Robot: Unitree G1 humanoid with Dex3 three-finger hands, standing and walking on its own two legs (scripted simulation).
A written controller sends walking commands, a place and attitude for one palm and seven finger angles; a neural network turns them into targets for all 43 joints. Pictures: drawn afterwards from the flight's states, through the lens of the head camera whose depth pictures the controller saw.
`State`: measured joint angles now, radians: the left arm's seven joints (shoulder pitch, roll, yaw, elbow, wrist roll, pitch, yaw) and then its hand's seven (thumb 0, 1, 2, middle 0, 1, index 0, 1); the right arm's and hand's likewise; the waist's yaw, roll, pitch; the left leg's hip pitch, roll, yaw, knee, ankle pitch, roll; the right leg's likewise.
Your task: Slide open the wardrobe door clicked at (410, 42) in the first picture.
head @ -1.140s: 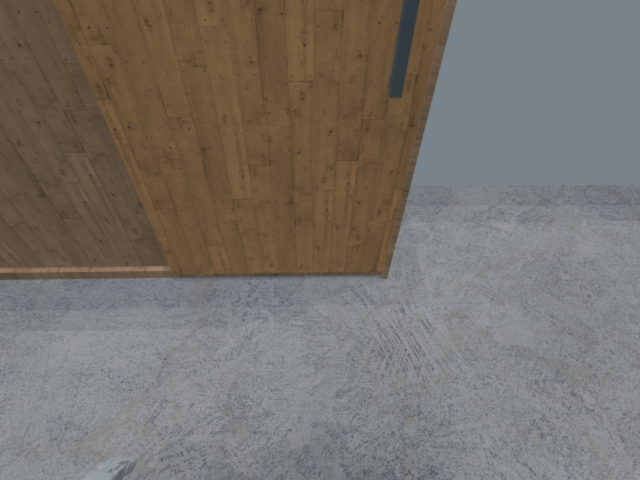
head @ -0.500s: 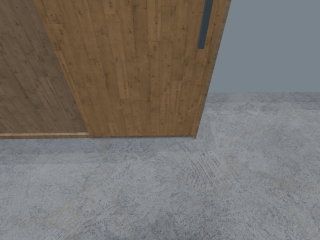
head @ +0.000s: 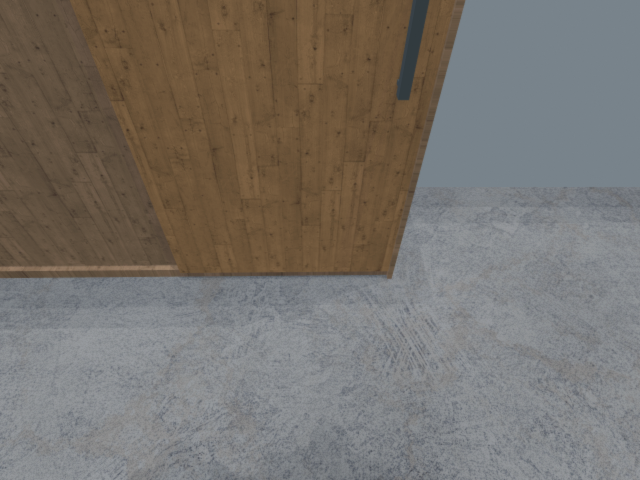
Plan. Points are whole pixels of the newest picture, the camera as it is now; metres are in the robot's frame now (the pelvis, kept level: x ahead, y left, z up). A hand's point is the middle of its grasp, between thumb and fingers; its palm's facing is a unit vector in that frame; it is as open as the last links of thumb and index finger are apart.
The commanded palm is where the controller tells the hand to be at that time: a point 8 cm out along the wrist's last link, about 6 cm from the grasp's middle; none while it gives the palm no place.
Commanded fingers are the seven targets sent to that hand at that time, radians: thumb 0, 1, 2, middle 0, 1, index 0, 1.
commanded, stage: look at it before walking up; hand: right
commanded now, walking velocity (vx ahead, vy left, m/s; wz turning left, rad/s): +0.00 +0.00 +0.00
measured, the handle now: (412, 31) +0.95 -0.14 +0.17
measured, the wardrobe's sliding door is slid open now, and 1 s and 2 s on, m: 0.00 0.00 0.00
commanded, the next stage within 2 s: take the last steps up to it in 0.30 s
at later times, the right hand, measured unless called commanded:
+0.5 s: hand out of the picture +0.08 -0.24 -0.16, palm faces -0.02 +0.94 -0.34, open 7.4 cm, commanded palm none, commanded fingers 0.00 -0.90 -0.90 0.20 0.30 0.20 0.30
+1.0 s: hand (456, 471) +0.19 -0.19 -0.18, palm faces -0.07 +0.98 -0.19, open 7.3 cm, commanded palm none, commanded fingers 0.00 -0.90 -0.90 0.20 0.30 0.20 0.30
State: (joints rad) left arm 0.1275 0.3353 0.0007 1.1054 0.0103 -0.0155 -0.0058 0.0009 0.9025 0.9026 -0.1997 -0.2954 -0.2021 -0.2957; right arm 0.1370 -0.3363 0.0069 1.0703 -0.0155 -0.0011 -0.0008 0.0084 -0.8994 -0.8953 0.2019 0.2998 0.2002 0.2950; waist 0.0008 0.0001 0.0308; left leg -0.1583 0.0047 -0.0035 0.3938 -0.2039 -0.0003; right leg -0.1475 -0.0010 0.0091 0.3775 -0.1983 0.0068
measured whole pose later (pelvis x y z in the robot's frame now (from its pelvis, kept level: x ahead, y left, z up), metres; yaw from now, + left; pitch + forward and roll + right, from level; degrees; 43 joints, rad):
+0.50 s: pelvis +0.01 +0.00 +0.00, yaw +0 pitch -2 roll +0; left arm 0.13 0.33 0.00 1.11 0.01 -0.01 0.00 0.00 0.90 0.90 -0.20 -0.30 -0.20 -0.30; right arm 0.15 -0.33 0.01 1.08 -0.02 0.00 -0.01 0.01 -0.90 -0.90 0.20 0.30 0.20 0.29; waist 0.00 0.00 0.02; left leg -0.14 0.00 0.00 0.37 -0.20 0.00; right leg -0.14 -0.01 0.01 0.37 -0.20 0.01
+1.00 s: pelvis +0.12 -0.01 -0.01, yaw +3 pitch -1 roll +0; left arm 0.54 0.10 0.01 1.20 0.02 -0.06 0.02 0.00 0.90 0.90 -0.20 -0.30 -0.20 -0.30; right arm 0.20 -0.18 -0.05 1.02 -0.03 0.01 0.02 0.02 -0.93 -0.90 0.20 0.30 0.20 0.29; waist 0.04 0.00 0.09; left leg -0.48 0.07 0.11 0.73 -0.29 0.03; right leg 0.06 -0.01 -0.08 0.35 -0.38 -0.01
